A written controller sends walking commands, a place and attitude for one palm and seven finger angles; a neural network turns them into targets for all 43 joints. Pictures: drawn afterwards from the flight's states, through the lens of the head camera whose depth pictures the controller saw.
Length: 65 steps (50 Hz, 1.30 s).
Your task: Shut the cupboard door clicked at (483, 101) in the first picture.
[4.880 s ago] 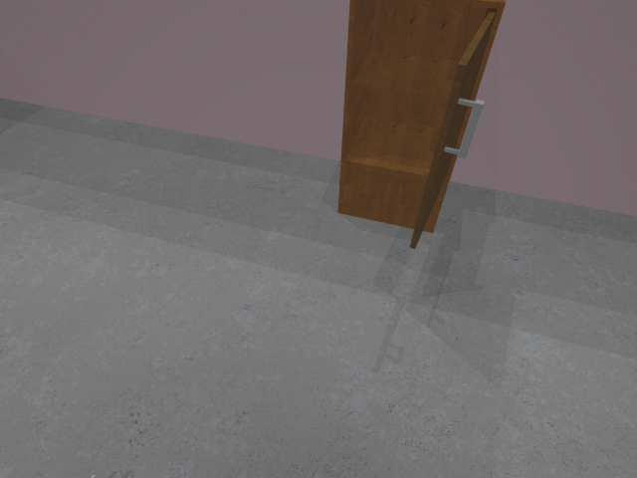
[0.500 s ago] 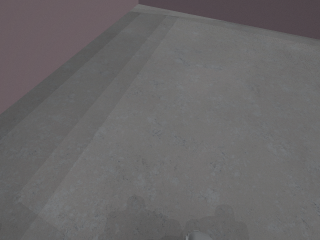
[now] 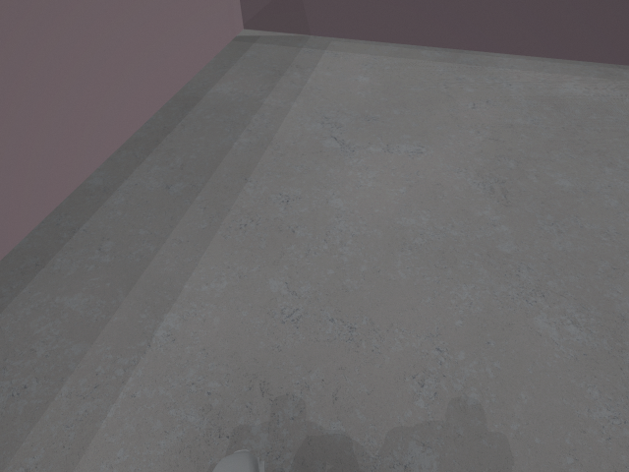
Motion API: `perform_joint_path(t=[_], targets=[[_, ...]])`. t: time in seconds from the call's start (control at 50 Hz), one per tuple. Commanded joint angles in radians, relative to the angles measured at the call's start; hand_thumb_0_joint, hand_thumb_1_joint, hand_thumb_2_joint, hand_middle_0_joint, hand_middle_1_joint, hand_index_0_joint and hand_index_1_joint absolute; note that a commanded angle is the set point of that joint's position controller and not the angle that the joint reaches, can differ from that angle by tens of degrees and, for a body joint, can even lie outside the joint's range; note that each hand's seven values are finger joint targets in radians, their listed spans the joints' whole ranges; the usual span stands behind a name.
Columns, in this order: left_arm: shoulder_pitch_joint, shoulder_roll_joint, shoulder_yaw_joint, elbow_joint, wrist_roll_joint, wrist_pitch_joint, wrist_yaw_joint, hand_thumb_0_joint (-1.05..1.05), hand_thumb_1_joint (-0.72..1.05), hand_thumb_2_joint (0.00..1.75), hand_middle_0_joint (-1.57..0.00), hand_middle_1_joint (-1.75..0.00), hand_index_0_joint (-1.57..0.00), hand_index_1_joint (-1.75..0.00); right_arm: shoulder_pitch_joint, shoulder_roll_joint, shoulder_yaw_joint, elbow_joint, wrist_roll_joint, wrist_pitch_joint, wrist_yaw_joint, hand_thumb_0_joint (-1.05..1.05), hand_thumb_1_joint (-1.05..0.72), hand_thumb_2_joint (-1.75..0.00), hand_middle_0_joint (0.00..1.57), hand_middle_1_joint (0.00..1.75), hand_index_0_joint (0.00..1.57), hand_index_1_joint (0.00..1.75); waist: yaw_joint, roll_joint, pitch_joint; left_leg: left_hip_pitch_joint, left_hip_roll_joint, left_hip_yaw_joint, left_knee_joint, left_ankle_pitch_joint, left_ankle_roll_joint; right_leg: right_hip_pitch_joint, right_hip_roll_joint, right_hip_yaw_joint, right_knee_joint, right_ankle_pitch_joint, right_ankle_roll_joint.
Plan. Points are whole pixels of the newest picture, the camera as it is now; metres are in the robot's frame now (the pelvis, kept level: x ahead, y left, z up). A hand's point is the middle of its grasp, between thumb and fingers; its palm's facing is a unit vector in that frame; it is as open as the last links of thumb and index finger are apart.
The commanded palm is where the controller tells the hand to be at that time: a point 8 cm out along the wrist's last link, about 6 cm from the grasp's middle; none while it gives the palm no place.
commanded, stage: walk around to get in front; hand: left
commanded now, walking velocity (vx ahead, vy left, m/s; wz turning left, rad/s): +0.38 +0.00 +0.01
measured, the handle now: out of the picture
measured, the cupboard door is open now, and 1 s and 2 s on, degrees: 81 81 81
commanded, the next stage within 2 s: walk to a spot facing it in 1.02 s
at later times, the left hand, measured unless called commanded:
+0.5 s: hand (195, 388) +0.28 +0.22 -0.17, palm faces +0.03 -0.98 -0.18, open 7.3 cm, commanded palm none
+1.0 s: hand (250, 310) +0.44 +0.15 -0.17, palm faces +0.06 -0.98 -0.18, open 7.3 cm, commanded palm none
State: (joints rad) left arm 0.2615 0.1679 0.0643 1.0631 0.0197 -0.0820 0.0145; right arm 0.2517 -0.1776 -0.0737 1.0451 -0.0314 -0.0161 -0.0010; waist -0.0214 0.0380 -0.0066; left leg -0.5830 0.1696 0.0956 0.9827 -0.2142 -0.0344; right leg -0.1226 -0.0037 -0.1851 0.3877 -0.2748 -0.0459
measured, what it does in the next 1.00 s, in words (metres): walks ahead: left foot, then right foot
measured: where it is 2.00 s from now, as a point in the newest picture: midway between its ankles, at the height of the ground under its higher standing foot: (331, 351)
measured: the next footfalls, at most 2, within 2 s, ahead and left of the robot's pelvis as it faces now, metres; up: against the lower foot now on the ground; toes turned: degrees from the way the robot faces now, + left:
left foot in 0.18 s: +0.25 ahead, +0.14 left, +0.00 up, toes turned +10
right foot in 0.66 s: +0.43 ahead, -0.13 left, +0.00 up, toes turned -14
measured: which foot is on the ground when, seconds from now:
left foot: up 0.00-0.16, down 0.18-0.66, up 0.68-1.00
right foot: down 0.00-0.20, up 0.22-0.64, down 0.66-1.00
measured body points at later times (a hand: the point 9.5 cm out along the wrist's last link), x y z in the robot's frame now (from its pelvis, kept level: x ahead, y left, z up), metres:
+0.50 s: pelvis +0.23 +0.04 +0.00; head +0.25 +0.04 +0.45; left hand +0.28 +0.27 -0.15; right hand +0.21 -0.19 -0.15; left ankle +0.21 +0.14 -0.74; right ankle +0.31 -0.12 -0.68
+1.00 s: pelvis +0.46 -0.02 +0.00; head +0.47 -0.02 +0.45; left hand +0.44 +0.20 -0.16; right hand +0.55 -0.26 -0.14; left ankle +0.58 +0.11 -0.70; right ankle +0.39 -0.12 -0.74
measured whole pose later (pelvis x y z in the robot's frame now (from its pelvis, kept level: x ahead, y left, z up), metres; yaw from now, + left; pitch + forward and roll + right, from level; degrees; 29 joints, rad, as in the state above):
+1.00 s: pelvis +0.46 -0.02 +0.00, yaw -1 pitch +0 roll -1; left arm 0.35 0.14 0.04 1.12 0.02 -0.08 0.01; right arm 0.16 -0.18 -0.06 1.01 -0.02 -0.02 0.03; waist 0.02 0.02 0.02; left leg -0.55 0.14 0.11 0.77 -0.18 -0.01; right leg -0.04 -0.03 -0.22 0.35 -0.30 -0.01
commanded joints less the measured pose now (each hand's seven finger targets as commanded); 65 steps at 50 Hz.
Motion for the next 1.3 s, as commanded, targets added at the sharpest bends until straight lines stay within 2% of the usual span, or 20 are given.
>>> perform_joint_path(t=[0.0,0.08,0.14,0.18,0.2,0.24,0.32,0.54,0.6,0.64,0.66,0.72,0.78,1.0,1.04,1.06,1.08,1.1,1.22,1.28], targets=[[0.090,0.105,-0.002,0.001,0.006,-0.013,-0.002,0.00,0.90,0.90,-0.20,-0.30,-0.20,-0.30,-0.055,-0.004,0.010,-0.077,0.005,-0.022,0.037,0.00,-0.90,-0.90,0.20,0.30,0.20,0.30,0.023,-0.176,0.127,-0.003,-0.001,0.011,-0.192,0.070,0.001,-0.041,-0.254,0.157,-0.201,0.206,-0.092],[0.126,0.145,0.004,0.015,0.006,-0.006,0.000,0.00,0.90,0.90,-0.20,-0.30,-0.20,-0.30,-0.137,-0.043,0.016,-0.116,0.008,-0.035,0.042,0.00,-0.90,-0.90,0.20,0.30,0.20,0.30,0.039,-0.137,0.139,0.070,-0.034,0.038,-0.313,0.022,0.034,0.048,-0.284,0.175,-0.151,0.313,-0.090],[0.100,0.159,0.011,0.012,-0.002,-0.001,-0.003,0.00,0.90,0.90,-0.20,-0.30,-0.20,-0.30,0.154,-0.124,-0.005,-0.035,-0.003,-0.052,0.019,0.00,-0.90,-0.90,0.20,0.30,0.20,0.30,-0.101,-0.012,-0.026,0.509,-0.096,0.059,-0.462,0.045,0.067,-0.033,-0.200,0.073,0.266,0.512,-0.034],[0.131,0.085,-0.001,-0.037,-0.015,-0.001,-0.022,0.00,0.90,0.90,-0.20,-0.30,-0.20,-0.30,0.344,-0.307,-0.041,0.008,-0.005,-0.047,-0.002,0.00,-0.90,-0.90,0.20,0.30,0.20,0.30,-0.126,0.338,-0.174,0.802,0.304,-0.541,-0.687,0.023,0.223,-0.426,0.017,0.081,0.844,-0.283,0.026],[0.077,0.094,-0.001,-0.047,-0.011,0.008,-0.017,0.00,0.90,0.90,-0.20,-0.30,-0.20,-0.30,0.271,-0.281,-0.036,-0.002,0.005,-0.042,-0.011,0.00,-0.90,-0.90,0.20,0.30,0.20,0.30,-0.107,0.236,-0.138,0.723,0.330,-0.541,-0.718,-0.104,0.228,-0.498,-0.036,0.167,0.971,-0.266,0.016],[0.014,0.073,0.004,-0.039,0.002,0.015,-0.031,0.00,0.90,0.90,-0.20,-0.30,-0.20,-0.30,0.115,-0.165,-0.010,-0.047,0.004,-0.053,-0.013,0.00,-0.90,-0.90,0.20,0.30,0.20,0.30,-0.049,0.087,0.063,0.466,0.248,-0.362,-0.771,-0.194,0.181,-0.531,-0.119,0.185,0.964,-0.094,0.023],[0.118,0.020,0.003,-0.006,0.013,0.057,-0.035,0.00,0.90,0.90,-0.20,-0.30,-0.20,-0.30,0.051,-0.104,0.006,-0.040,0.011,-0.073,-0.016,0.00,-0.90,-0.90,0.20,0.30,0.20,0.30,0.040,0.082,0.059,0.322,0.146,-0.102,-0.810,-0.058,0.138,-0.414,-0.144,0.159,0.815,0.023,0.052],[-0.116,0.026,0.012,-0.103,0.010,0.051,-0.044,0.00,0.90,0.90,-0.20,-0.30,-0.20,-0.30,0.160,-0.115,-0.012,0.032,0.001,-0.060,-0.008,0.00,-0.90,-0.90,0.20,0.30,0.20,0.30,0.000,0.068,0.112,0.457,0.160,0.003,-0.768,0.042,0.162,-0.346,-0.108,0.063,0.272,0.088,0.060],[0.080,0.084,0.025,-0.040,0.016,0.028,-0.038,0.00,0.90,0.90,-0.20,-0.30,-0.20,-0.30,0.157,-0.111,-0.009,0.042,0.005,-0.051,-0.006,0.00,-0.90,-0.90,0.20,0.30,0.20,0.30,0.096,-0.037,0.003,0.421,0.077,0.081,-0.441,0.224,0.099,-0.011,-0.034,0.018,0.106,0.087,0.023],[0.339,0.285,0.068,0.032,0.011,0.010,-0.017,0.00,0.90,0.90,-0.20,-0.30,-0.20,-0.30,0.154,-0.016,0.016,-0.016,0.024,-0.059,0.008,0.00,-0.90,-0.90,0.20,0.30,0.20,0.30,0.165,-0.394,-0.149,-0.045,-0.118,0.103,0.149,-0.353,0.028,0.391,-0.443,0.621,-0.074,0.036,-0.137],[0.308,0.289,0.071,0.031,-0.001,0.011,-0.010,0.00,0.90,0.90,-0.20,-0.30,-0.20,-0.30,0.095,-0.058,0.012,-0.031,0.024,-0.054,0.005,0.00,-0.90,-0.90,0.20,0.30,0.20,0.30,0.168,-0.352,-0.165,-0.100,-0.082,-0.034,0.300,-0.346,0.042,0.342,-0.472,0.683,-0.135,-0.029,-0.162],[0.096,0.133,0.025,-0.024,0.005,0.006,0.002,0.00,0.90,0.90,-0.20,-0.30,-0.20,-0.30,0.009,-0.037,0.007,-0.030,0.009,-0.049,0.007,0.00,-0.90,-0.90,0.20,0.30,0.20,0.30,0.077,-0.094,0.031,-0.085,0.017,-0.086,0.291,-0.111,0.037,0.025,-0.383,0.404,-0.167,-0.006,-0.113],[0.080,0.081,0.005,-0.014,0.012,-0.006,0.002,0.00,0.90,0.90,-0.20,-0.30,-0.20,-0.30,0.078,-0.002,0.009,-0.005,0.003,-0.018,0.013,0.00,-0.90,-0.90,0.20,0.30,0.20,0.30,0.017,-0.153,0.066,-0.002,0.007,-0.043,0.153,-0.061,0.012,-0.091,-0.313,0.222,-0.192,0.135,-0.082],[0.144,0.139,0.004,0.033,0.009,-0.007,0.005,0.00,0.90,0.90,-0.20,-0.30,-0.20,-0.30,-0.133,-0.028,0.013,-0.109,0.011,-0.029,0.045,0.00,-0.90,-0.90,0.20,0.30,0.20,0.30,0.041,-0.132,0.128,0.099,-0.044,0.032,-0.321,0.007,0.045,0.050,-0.315,0.111,-0.148,0.278,-0.067],[0.125,0.146,0.006,0.031,0.003,-0.002,0.005,0.00,0.90,0.90,-0.20,-0.30,-0.20,-0.30,-0.004,-0.058,0.004,-0.073,0.006,-0.037,0.033,0.00,-0.90,-0.90,0.20,0.30,0.20,0.30,-0.032,-0.092,0.082,0.317,-0.098,0.065,-0.401,0.029,0.063,-0.001,-0.282,0.051,0.040,0.432,-0.043],[0.127,0.132,0.006,0.026,-0.001,0.001,0.003,0.00,0.90,0.90,-0.20,-0.30,-0.20,-0.30,0.151,-0.108,-0.009,-0.029,0.000,-0.043,0.022,0.00,-0.90,-0.90,0.20,0.30,0.20,0.30,-0.093,-0.010,-0.018,0.535,-0.090,0.036,-0.466,0.050,0.080,-0.063,-0.225,0.004,0.266,0.433,-0.008],[0.182,0.074,0.003,0.008,-0.012,0.007,-0.007,0.00,0.90,0.90,-0.20,-0.30,-0.20,-0.30,0.272,-0.236,-0.038,-0.004,-0.013,-0.049,0.007,0.00,-0.90,-0.90,0.20,0.30,0.20,0.30,-0.113,0.261,-0.140,0.749,0.153,-0.320,-0.561,0.062,0.158,-0.284,-0.087,-0.036,0.597,0.073,0.047],[0.129,0.068,-0.009,-0.037,-0.012,0.005,-0.011,0.00,0.90,0.90,-0.20,-0.30,-0.20,-0.30,0.313,-0.287,-0.041,0.000,0.004,-0.036,-0.002,0.00,-0.90,-0.90,0.20,0.30,0.20,0.30,-0.112,0.304,-0.138,0.764,0.287,-0.524,-0.675,0.145,0.228,-0.426,-0.024,0.054,0.818,-0.303,0.050],[0.106,0.025,-0.004,-0.017,0.001,0.047,-0.007,0.00,0.90,0.90,-0.20,-0.30,-0.20,-0.30,0.013,-0.113,0.012,-0.056,0.017,-0.057,-0.017,0.00,-0.90,-0.90,0.20,0.30,0.20,0.30,0.040,0.060,0.005,0.319,0.111,-0.159,-0.697,0.450,0.179,-0.323,-0.134,0.145,0.755,-0.089,0.100],[0.084,0.035,0.009,-0.055,0.001,0.075,0.000,0.00,0.90,0.90,-0.20,-0.30,-0.20,-0.30,0.007,-0.132,-0.004,-0.074,0.015,-0.041,-0.012,0.00,-0.90,-0.90,0.20,0.30,0.20,0.30,0.043,0.062,-0.008,0.302,0.091,-0.169,-0.697,0.423,0.197,-0.332,-0.114,0.136,0.696,-0.052,0.122]])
